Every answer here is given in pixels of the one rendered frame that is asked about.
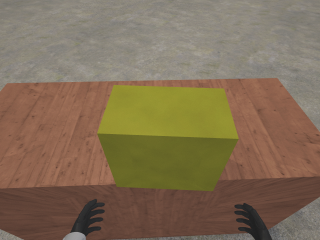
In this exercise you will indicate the left robot hand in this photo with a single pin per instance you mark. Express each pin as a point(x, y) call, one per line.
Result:
point(83, 221)

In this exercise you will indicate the right robot hand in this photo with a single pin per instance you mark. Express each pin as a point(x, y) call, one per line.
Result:
point(258, 229)

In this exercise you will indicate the carton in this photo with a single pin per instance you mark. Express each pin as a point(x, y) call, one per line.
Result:
point(160, 137)

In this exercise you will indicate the pedestal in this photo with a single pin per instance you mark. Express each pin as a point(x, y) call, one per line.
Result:
point(52, 164)

